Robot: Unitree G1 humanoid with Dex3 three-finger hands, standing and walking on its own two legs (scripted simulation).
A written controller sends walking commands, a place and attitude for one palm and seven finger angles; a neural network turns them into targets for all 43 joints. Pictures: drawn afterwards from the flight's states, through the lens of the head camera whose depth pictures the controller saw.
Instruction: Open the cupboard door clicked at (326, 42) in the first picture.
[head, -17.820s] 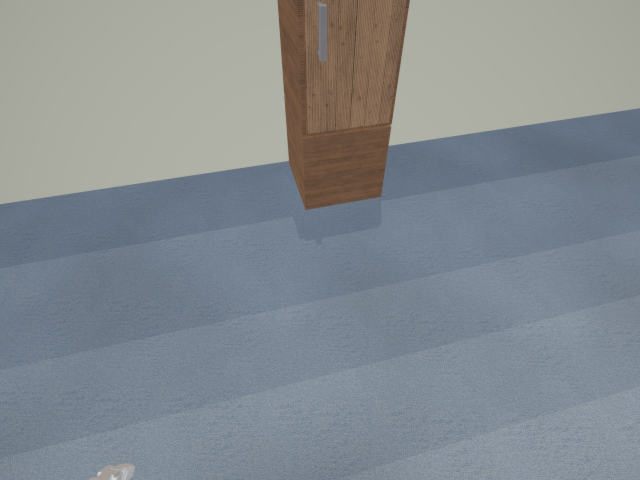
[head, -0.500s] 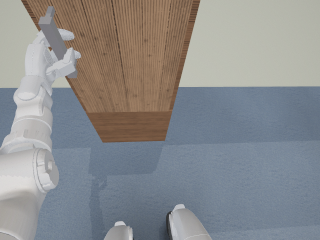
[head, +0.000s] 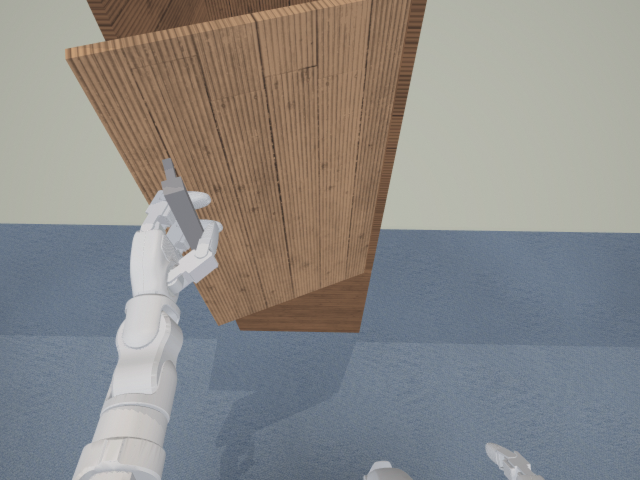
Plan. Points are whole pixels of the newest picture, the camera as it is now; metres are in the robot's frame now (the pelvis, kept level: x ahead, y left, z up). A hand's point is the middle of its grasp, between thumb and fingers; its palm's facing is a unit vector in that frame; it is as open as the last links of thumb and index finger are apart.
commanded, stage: pull the door open along its arc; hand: left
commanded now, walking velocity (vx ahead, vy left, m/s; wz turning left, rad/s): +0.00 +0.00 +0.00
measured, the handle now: (190, 218) +0.43 +0.17 +0.07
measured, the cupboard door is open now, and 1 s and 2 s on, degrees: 23 47 47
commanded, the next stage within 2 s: open thumb and fingers to let go in 0.36 s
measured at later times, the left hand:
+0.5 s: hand (278, 316) +0.29 +0.05 +0.07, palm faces +0.36 -0.93 -0.03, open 6.6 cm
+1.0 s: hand (261, 325) +0.28 +0.06 +0.08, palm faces +0.37 -0.93 +0.00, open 12.9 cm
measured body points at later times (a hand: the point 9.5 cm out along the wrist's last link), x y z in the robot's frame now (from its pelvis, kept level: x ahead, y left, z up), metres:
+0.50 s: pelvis +0.01 -0.04 +0.00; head +0.04 -0.06 +0.45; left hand +0.26 +0.09 +0.08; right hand +0.21 -0.24 -0.10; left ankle -0.05 +0.12 -0.70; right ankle +0.03 -0.12 -0.70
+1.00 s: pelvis -0.03 -0.03 +0.00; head -0.01 -0.05 +0.45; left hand +0.25 +0.11 +0.08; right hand +0.16 -0.24 -0.10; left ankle -0.05 +0.12 -0.70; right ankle +0.03 -0.12 -0.70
